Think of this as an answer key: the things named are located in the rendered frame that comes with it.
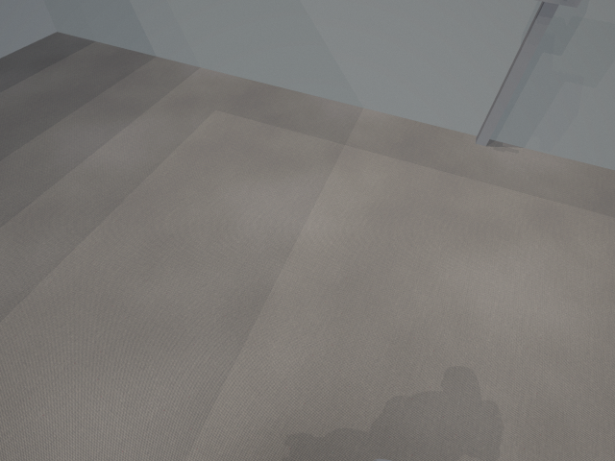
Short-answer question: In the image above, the panel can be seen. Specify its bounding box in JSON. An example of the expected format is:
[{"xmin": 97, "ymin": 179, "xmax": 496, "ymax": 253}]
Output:
[{"xmin": 476, "ymin": 0, "xmax": 581, "ymax": 146}]

